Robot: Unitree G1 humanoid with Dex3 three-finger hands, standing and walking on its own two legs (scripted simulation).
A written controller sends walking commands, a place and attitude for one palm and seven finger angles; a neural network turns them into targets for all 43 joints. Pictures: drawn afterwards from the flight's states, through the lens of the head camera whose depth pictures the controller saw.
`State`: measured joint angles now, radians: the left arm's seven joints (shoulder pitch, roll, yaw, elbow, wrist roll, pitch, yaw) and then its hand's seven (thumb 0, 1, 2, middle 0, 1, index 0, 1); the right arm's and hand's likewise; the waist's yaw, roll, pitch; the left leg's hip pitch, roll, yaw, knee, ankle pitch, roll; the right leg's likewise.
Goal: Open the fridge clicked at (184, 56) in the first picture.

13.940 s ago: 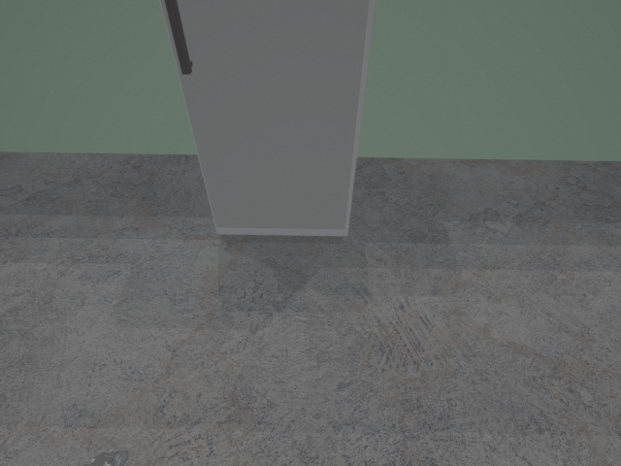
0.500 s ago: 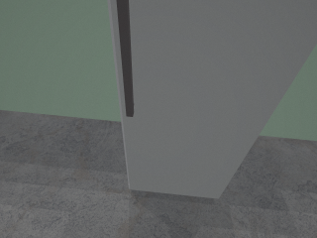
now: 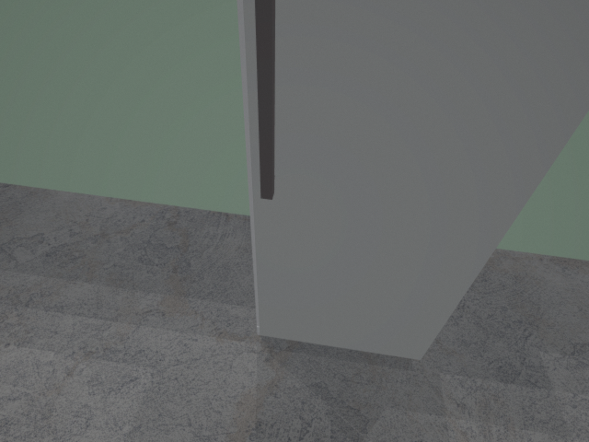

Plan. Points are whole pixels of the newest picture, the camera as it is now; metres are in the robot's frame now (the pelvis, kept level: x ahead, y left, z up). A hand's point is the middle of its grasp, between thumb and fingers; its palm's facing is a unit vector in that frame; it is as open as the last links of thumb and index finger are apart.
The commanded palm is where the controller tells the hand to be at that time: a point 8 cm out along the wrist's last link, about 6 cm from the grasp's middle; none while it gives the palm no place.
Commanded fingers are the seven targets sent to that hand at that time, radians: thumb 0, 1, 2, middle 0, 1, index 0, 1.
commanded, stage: look again from close up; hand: left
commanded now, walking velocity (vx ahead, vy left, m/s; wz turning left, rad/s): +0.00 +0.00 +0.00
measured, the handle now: (269, 102) +0.58 +0.10 +0.20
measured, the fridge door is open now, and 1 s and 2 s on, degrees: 0 0 0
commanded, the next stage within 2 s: shuffle to correct the standing spot in 1.98 s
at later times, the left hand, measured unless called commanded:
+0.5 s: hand out of the picture -0.04 +0.19 -0.24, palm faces -0.02 -0.99 -0.13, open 7.4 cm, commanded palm none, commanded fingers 0.00 0.90 0.90 -0.20 -0.30 -0.20 -0.30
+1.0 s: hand out of the picture -0.28 +0.27 -0.18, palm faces +0.06 -0.99 -0.15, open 7.4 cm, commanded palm none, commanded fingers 0.00 0.90 0.90 -0.20 -0.30 -0.20 -0.30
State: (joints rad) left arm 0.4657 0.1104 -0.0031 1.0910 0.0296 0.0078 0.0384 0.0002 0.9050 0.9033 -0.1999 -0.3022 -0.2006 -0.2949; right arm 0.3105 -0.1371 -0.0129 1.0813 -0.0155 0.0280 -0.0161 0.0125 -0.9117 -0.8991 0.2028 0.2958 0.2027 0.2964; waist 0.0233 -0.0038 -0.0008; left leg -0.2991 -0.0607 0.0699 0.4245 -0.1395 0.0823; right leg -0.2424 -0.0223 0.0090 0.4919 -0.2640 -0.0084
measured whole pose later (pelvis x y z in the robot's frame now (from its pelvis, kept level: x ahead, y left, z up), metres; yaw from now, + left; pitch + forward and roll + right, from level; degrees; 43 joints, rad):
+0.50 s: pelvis -0.10 +0.03 -0.05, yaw -2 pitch -7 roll -4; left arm 0.28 0.16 0.08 1.02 0.02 0.10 0.06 0.00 0.90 0.90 -0.20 -0.30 -0.20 -0.30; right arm 0.44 -0.10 -0.04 1.05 -0.03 0.04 -0.04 0.00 -0.91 -0.90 0.20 0.30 0.20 0.30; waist -0.08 -0.06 0.02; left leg -0.52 -0.03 0.07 0.86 -0.23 0.09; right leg -0.60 0.03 0.06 1.15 -0.39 0.00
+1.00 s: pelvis -0.28 +0.11 +0.00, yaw -2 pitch -2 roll +0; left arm 0.34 0.16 0.03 0.99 0.02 0.05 0.02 0.00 0.90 0.90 -0.20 -0.30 -0.20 -0.29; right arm 0.30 -0.13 0.00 1.00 -0.03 0.02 -0.04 0.01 -0.92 -0.90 0.20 0.30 0.20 0.30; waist 0.03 -0.05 0.05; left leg -0.26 -0.04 0.01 0.53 -0.23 0.03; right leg -0.30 -0.02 -0.04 0.63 -0.34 -0.02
